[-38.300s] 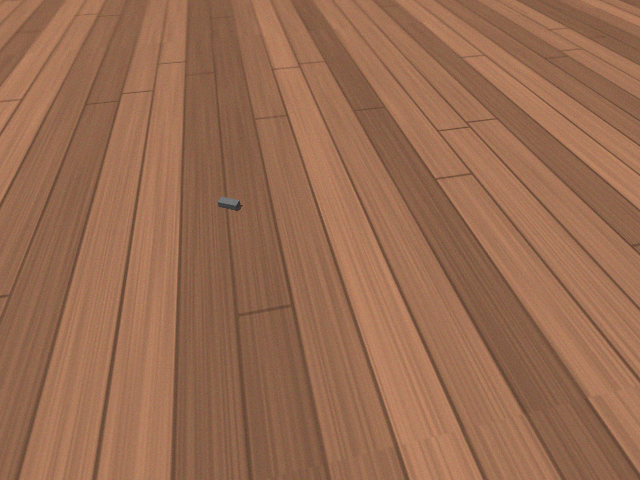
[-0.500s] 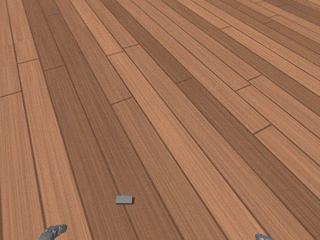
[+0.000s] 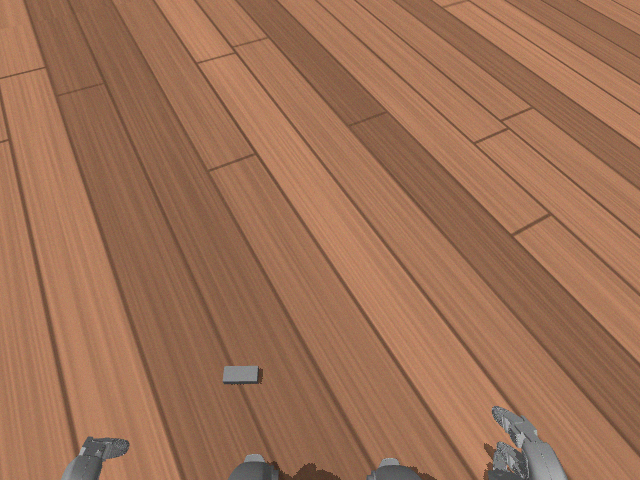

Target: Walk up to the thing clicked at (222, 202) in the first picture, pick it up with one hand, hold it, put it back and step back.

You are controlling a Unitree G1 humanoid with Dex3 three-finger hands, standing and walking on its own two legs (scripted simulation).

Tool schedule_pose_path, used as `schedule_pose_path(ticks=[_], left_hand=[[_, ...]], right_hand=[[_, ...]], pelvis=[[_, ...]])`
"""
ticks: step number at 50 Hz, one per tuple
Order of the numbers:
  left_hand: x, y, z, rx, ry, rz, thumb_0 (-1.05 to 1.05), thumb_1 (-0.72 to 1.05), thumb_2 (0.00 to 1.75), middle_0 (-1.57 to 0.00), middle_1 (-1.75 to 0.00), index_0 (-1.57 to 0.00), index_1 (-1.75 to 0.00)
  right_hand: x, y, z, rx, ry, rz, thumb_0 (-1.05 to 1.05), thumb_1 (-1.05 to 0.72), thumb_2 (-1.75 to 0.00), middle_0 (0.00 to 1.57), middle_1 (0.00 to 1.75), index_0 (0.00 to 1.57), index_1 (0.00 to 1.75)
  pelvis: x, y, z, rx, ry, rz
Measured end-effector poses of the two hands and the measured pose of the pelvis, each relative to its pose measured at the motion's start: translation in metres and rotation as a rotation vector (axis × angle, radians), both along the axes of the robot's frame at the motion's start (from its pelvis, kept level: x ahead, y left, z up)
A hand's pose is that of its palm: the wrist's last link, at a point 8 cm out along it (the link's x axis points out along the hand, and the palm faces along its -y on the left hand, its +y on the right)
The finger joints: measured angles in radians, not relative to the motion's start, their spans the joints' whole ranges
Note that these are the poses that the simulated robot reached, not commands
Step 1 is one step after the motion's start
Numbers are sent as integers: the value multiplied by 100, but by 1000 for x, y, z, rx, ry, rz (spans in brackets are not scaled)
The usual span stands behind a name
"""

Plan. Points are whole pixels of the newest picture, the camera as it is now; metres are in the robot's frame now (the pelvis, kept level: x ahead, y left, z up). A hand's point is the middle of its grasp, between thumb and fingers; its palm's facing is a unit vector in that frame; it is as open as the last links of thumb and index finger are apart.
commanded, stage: rise first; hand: left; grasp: from above
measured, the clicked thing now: (241, 374) +0.44 +0.21 -0.69
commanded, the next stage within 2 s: none
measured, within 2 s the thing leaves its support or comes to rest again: neither
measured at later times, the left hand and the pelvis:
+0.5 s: hand out of the picture +0.12 +0.25 -0.19, palm faces -0.23 -0.82 -0.52, open 14.3 cm; pelvis -0.02 +0.00 -0.06, yaw +0 degrees
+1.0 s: hand (176, 428) +0.26 +0.28 -0.39, palm faces -0.45 -0.34 -0.82, open 13.7 cm; pelvis -0.07 -0.01 -0.25, yaw -2 degrees
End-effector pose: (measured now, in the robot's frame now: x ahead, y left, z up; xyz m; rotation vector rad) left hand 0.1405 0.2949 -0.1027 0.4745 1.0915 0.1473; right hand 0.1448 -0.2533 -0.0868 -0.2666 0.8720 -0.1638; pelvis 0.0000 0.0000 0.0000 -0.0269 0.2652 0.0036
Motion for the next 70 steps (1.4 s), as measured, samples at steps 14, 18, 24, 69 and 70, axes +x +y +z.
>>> schedule_pose_path(ticks=[14,18,24,69,70], left_hand=[[-5,-2,-21,44,31,-61,0,-52,99,-7,-102,-6,-103],[-9,-3,-29,59,20,-83,0,-53,98,-7,-102,-6,-102],[-16,-4,-41,86,10,-115,0,-55,98,-8,-101,-7,-102],[188,-21,-319,629,-283,-990,0,-31,87,-29,-75,-27,-77],[191,-21,-322,634,-285,-999,0,-31,87,-30,-74,-28,-76]], right_hand=[[25,9,-20,12,-83,54,1,-89,-90,20,30,21,30],[24,9,-31,15,-86,65,1,-89,-90,20,30,20,30],[21,8,-51,25,-88,75,1,-90,-90,20,30,20,30],[-179,-28,-345,-54,476,-57,1,-89,-90,20,29,20,30],[-181,-27,-346,-58,482,-58,1,-89,-90,20,29,20,30]], pelvis=[[-1,-2,-29,-14,78,7],[-6,-3,-41,-15,99,7],[-14,-4,-59,-17,126,9],[-96,0,-328,-62,298,-51],[-95,1,-330,-65,299,-51]])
